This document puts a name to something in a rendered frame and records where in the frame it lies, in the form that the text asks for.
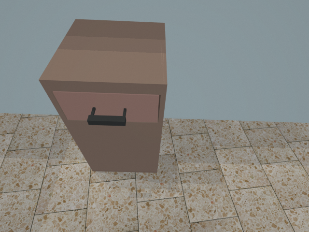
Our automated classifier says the cabinet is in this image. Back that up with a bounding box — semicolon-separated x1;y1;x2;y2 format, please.
39;19;167;173

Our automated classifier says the drawer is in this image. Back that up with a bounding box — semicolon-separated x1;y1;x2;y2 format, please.
53;91;159;122

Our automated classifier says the handle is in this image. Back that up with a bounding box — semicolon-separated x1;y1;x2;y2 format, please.
87;107;126;126

